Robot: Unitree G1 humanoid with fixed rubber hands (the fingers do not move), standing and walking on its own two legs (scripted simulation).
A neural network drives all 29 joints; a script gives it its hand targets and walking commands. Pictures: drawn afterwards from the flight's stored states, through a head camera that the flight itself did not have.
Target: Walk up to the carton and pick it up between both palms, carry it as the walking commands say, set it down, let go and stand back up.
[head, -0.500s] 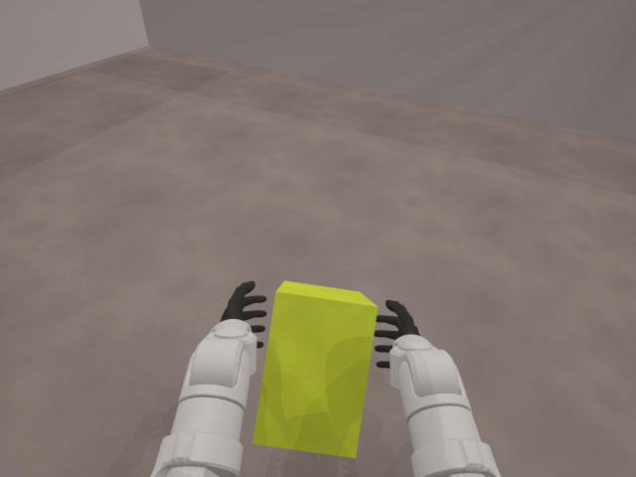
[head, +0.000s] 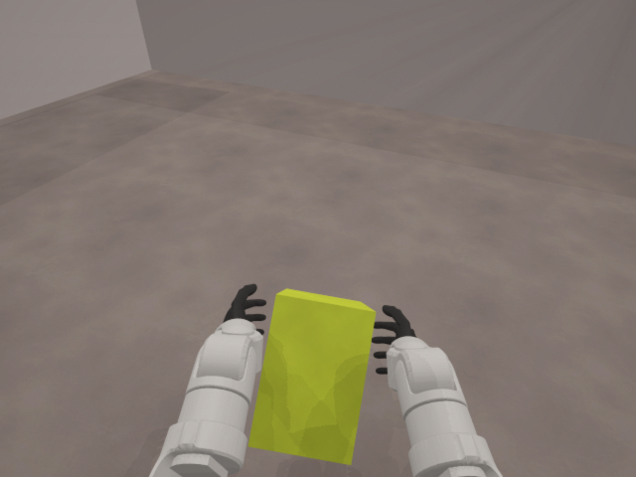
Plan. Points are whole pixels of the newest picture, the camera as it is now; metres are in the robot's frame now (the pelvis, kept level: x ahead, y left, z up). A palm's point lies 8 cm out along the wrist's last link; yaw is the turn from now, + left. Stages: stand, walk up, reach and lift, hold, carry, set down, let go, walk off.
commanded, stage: carry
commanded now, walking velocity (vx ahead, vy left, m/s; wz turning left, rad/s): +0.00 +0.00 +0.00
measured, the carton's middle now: (313, 362) +0.37 +0.01 -0.07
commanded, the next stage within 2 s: hold in 0.96 s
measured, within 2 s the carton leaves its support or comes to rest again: neither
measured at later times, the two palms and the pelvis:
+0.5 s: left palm (243, 344) +0.30 +0.10 +0.07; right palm (418, 360) +0.29 -0.13 +0.06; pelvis -0.02 -0.01 +0.00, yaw +0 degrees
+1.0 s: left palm (246, 342) +0.30 +0.10 +0.07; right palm (417, 361) +0.29 -0.13 +0.05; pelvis -0.02 -0.01 +0.00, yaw +0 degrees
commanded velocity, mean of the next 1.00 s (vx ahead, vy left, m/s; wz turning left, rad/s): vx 0.00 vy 0.00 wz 0.00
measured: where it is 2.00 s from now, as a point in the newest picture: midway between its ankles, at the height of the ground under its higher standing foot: outside the picture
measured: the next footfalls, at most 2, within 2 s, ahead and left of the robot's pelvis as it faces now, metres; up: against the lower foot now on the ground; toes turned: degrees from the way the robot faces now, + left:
none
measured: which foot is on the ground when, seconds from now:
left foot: down 0.00-1.00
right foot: down 0.00-1.00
